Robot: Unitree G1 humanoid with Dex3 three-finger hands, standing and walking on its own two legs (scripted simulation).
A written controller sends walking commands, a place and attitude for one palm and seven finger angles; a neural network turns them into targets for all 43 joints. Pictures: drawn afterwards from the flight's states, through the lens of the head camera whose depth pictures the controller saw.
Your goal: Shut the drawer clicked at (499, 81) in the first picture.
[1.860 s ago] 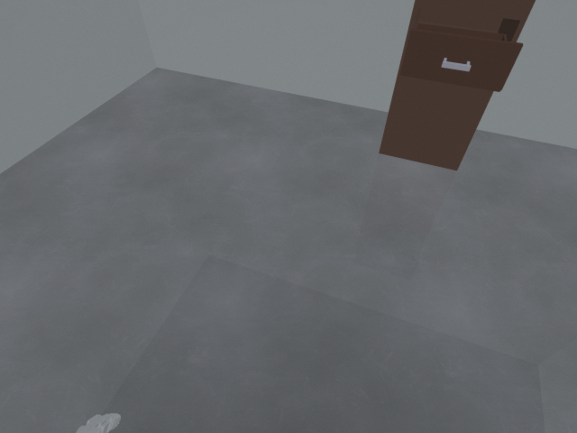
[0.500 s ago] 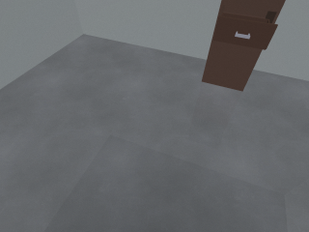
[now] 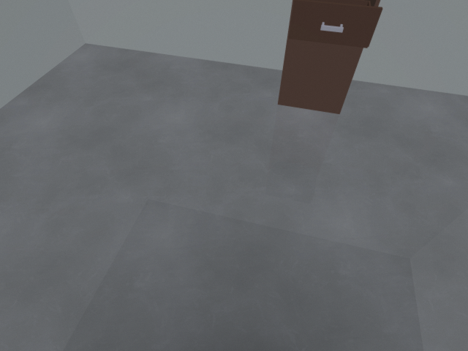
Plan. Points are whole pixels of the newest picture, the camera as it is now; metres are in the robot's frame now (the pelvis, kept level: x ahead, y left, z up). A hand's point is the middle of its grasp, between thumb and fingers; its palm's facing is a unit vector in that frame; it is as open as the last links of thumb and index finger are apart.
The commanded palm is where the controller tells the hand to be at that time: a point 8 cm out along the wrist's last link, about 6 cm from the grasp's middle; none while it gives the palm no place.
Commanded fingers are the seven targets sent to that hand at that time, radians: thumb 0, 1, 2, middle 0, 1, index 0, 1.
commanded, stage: walk to a spot facing it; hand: left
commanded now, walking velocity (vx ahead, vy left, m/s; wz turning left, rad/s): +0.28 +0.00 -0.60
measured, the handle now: (332, 26) +1.47 -0.34 -0.09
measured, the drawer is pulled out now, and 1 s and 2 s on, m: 0.26 0.26 0.26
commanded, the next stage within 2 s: none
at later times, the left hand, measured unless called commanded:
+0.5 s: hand out of the picture +0.08 +0.19 -0.15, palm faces -0.12 -0.97 -0.20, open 7.4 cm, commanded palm none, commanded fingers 0.00 0.90 0.90 -0.20 -0.30 -0.20 -0.30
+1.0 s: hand (188, 200) +0.50 +0.17 -0.16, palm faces -0.49 -0.86 -0.17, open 7.4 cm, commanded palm none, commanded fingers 0.00 0.90 0.90 -0.20 -0.30 -0.20 -0.30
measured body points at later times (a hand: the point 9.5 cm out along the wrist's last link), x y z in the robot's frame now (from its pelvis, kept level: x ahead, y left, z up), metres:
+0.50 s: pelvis +0.11 +0.01 +0.01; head +0.14 +0.00 +0.46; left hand +0.09 +0.24 -0.13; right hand +0.17 -0.26 -0.12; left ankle +0.21 +0.13 -0.68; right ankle +0.00 -0.09 -0.73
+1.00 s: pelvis +0.32 +0.04 +0.01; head +0.35 +0.06 +0.46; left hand +0.52 +0.21 -0.15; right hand +0.13 -0.12 -0.12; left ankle +0.26 +0.12 -0.73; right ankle +0.29 -0.12 -0.63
